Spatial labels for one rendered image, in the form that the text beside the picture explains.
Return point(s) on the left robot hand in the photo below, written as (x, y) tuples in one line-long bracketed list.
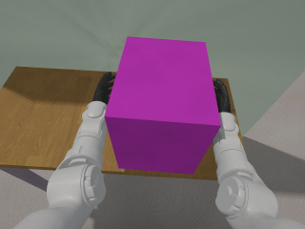
[(102, 89)]

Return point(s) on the left robot forearm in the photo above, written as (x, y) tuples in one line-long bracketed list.
[(90, 139)]

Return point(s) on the robot left upper arm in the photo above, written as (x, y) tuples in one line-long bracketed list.
[(73, 192)]

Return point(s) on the right robot forearm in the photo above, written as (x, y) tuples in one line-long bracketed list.
[(229, 154)]

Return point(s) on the robot right upper arm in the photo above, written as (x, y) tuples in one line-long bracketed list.
[(249, 205)]

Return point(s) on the table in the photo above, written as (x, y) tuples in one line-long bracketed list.
[(41, 112)]

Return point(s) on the right robot hand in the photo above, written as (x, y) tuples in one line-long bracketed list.
[(222, 97)]

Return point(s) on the carton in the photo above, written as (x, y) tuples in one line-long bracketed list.
[(162, 115)]

